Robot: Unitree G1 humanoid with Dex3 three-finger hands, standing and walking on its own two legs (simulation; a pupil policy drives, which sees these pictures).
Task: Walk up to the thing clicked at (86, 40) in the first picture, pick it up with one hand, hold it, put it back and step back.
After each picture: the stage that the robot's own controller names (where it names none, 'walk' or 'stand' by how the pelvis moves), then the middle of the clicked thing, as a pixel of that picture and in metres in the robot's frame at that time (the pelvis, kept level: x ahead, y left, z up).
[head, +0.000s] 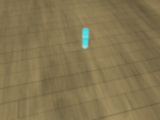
stand; (85, 38) +1.49 -0.01 -0.65
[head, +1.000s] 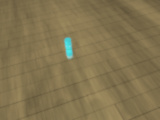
walk; (68, 48) +1.34 +0.23 -0.63
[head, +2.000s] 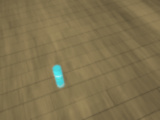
walk; (58, 76) +0.85 +0.30 -0.64
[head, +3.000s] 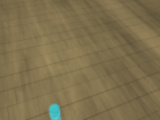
walk; (55, 116) +0.52 +0.19 -0.63
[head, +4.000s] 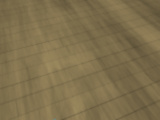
stand; out of the picture +0.42 +0.20 -0.65
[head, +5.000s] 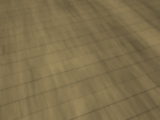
stand; out of the picture +0.42 +0.17 -0.66
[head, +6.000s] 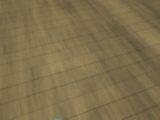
stand; out of the picture +0.44 +0.18 -0.66
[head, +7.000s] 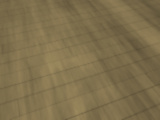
stand; out of the picture +0.42 +0.19 -0.66
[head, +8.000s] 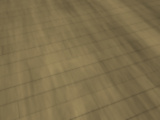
go down; out of the picture +0.42 +0.19 -0.66
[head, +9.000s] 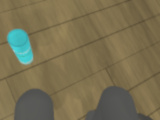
go down; (22, 49) +0.50 +0.22 -0.29
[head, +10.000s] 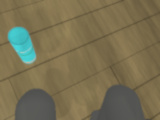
go down; (24, 48) +0.51 +0.22 -0.26
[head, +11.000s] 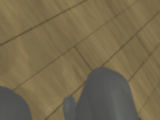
close in; out of the picture +0.50 +0.27 -0.17
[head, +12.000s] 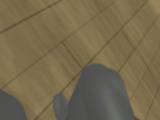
close; out of the picture +0.49 +0.28 -0.17
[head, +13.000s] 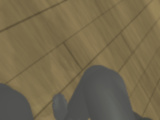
lift; out of the picture +0.44 +0.26 -0.17
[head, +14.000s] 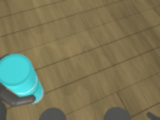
lift; (26, 84) +0.33 +0.18 +0.00
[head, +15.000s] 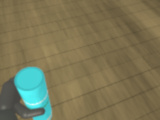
hold; (37, 100) +0.30 +0.16 +0.01
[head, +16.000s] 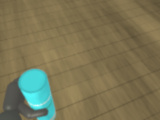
hold; (41, 100) +0.30 +0.15 +0.02
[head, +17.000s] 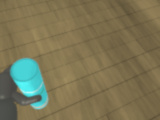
crouch; (33, 88) +0.35 +0.16 -0.03
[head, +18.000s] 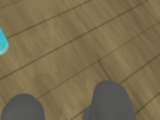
lower; out of the picture +0.51 +0.22 -0.04
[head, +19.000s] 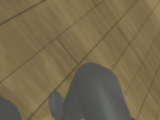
lower; out of the picture +0.47 +0.27 -0.18
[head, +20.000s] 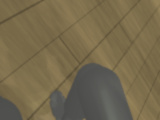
lower; out of the picture +0.47 +0.28 -0.18
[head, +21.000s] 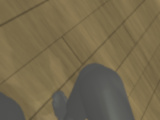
lower; out of the picture +0.47 +0.27 -0.18
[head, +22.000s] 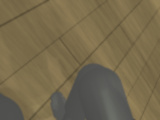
lower; out of the picture +0.46 +0.27 -0.17
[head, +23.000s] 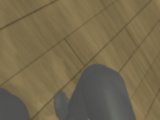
draw back; out of the picture +0.46 +0.24 -0.18
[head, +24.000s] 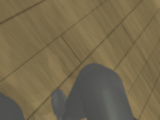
rise; out of the picture +0.46 +0.25 -0.18
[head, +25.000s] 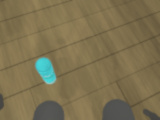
walk; (47, 72) +0.47 +0.18 -0.37
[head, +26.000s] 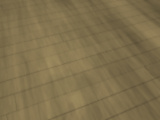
stand; out of the picture +0.41 +0.15 -0.60
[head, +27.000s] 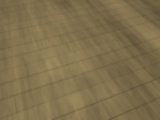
stand; out of the picture +0.41 +0.16 -0.60
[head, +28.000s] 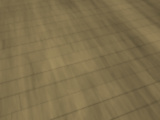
stand; out of the picture +0.41 +0.15 -0.63
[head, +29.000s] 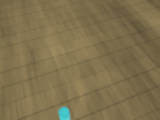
walk; (65, 117) +0.44 +0.13 -0.64
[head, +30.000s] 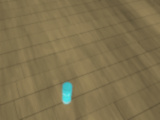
walk; (66, 93) +0.59 +0.08 -0.64
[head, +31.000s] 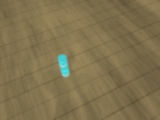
walk; (64, 66) +0.87 +0.24 -0.63
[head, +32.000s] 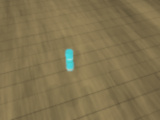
stand; (69, 60) +1.06 +0.15 -0.64
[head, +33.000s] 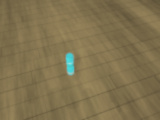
stand; (70, 64) +1.08 +0.14 -0.66
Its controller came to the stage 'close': yes
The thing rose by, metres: 0.67
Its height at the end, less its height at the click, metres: +0.00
